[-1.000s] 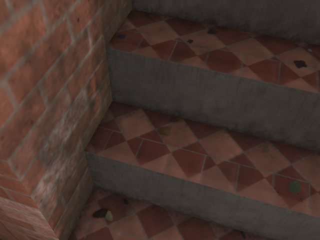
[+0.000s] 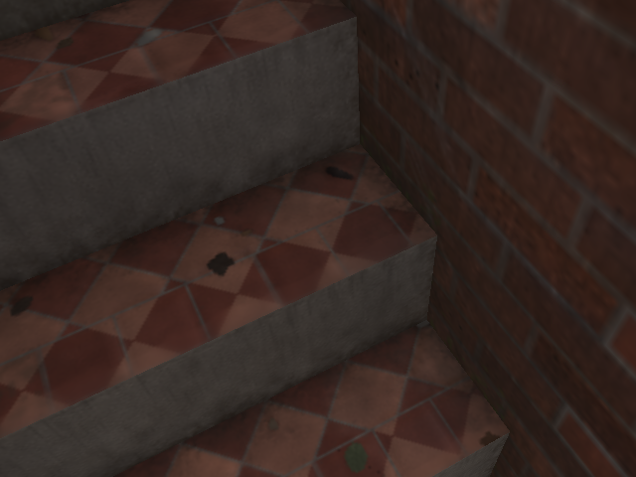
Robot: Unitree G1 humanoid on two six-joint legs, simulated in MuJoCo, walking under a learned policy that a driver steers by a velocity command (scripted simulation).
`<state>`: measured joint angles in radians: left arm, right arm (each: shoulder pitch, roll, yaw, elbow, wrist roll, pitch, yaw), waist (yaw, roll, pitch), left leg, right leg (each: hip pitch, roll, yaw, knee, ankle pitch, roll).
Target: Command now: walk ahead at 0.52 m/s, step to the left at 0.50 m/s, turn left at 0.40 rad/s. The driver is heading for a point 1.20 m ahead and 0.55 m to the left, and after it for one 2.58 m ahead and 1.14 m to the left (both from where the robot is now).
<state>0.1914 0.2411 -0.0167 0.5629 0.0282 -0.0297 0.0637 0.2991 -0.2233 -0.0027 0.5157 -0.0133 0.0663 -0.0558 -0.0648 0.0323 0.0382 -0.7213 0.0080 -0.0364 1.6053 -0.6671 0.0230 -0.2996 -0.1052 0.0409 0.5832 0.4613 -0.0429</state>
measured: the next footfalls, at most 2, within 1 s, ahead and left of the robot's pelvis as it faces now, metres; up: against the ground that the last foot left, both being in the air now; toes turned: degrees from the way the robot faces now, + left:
right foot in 0.04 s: -0.04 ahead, -0.21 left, -0.23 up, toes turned +11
left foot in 0.12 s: +0.07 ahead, +0.09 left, +0.00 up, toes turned +11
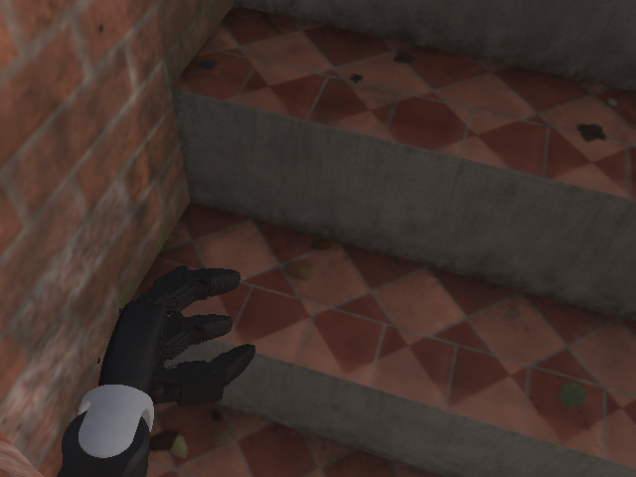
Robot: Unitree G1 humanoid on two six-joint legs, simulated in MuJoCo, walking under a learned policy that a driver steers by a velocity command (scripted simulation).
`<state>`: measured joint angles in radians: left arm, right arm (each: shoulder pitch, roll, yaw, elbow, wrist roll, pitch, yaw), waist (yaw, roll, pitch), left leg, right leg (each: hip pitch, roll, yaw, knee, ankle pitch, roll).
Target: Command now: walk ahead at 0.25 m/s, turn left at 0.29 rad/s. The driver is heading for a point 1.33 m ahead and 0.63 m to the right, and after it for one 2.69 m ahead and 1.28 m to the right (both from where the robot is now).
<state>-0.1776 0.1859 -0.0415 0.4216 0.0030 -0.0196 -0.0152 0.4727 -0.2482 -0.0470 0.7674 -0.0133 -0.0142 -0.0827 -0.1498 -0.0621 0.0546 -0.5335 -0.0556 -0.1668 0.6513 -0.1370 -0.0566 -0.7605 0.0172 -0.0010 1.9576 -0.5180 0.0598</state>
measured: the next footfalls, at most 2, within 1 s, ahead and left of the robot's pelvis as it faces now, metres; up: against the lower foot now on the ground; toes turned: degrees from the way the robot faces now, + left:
right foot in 0.16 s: -0.01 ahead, -0.10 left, +0.00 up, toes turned -3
left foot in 0.52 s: -0.11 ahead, +0.14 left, +0.00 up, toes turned -20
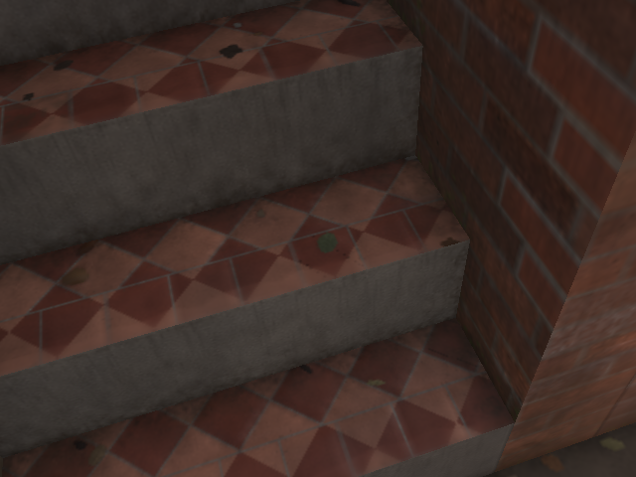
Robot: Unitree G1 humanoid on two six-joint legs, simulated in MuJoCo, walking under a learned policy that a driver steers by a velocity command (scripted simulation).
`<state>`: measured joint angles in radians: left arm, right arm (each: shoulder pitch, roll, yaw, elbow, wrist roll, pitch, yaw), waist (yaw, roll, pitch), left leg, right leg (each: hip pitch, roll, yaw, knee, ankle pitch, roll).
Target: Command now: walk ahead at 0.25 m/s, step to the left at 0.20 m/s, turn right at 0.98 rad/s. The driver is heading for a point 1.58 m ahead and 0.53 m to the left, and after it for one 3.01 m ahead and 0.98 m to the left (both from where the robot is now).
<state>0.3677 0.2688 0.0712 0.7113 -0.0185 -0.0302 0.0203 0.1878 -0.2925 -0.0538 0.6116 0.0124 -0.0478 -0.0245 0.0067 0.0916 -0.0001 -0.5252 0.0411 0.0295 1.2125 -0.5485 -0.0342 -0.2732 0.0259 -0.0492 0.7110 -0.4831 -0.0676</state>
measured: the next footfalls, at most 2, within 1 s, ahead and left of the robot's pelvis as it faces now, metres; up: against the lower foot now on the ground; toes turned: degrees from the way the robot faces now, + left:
left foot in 0.24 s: +0.19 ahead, +0.13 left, +0.00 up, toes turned -9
right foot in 0.56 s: +0.14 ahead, -0.04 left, +0.00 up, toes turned +7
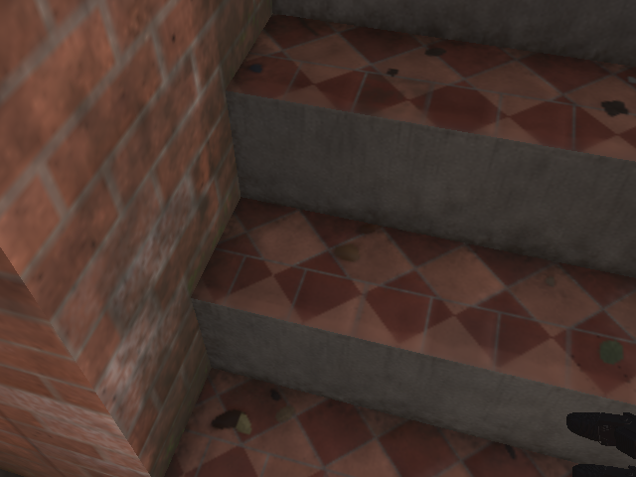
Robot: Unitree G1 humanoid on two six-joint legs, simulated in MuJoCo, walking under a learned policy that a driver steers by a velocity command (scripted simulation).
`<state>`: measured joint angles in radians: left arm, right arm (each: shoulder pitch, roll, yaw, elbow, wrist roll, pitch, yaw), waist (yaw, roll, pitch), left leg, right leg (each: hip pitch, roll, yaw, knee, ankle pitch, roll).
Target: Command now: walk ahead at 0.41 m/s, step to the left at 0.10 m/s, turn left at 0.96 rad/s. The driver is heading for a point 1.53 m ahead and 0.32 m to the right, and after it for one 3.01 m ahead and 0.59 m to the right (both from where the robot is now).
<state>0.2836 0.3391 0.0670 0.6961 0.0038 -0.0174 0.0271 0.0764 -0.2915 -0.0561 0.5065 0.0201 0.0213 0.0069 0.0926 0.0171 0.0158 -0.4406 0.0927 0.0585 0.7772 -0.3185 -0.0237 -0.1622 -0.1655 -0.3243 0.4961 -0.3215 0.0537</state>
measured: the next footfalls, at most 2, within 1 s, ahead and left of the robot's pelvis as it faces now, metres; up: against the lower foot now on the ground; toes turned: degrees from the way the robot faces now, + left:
left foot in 0.04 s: +0.05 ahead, +0.13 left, +0.00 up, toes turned +6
right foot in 0.54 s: +0.33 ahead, -0.08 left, +0.24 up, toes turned +2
